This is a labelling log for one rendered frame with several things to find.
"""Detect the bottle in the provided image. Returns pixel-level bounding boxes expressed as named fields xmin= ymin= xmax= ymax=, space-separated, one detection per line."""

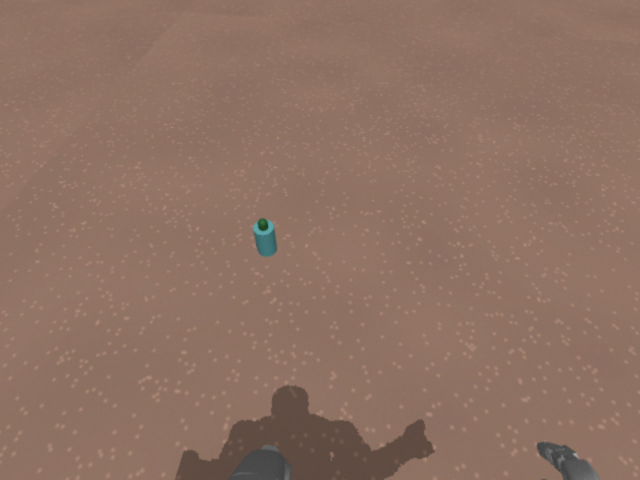
xmin=253 ymin=218 xmax=277 ymax=257

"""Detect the right robot hand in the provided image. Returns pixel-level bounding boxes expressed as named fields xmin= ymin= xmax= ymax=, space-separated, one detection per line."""
xmin=537 ymin=442 xmax=601 ymax=480

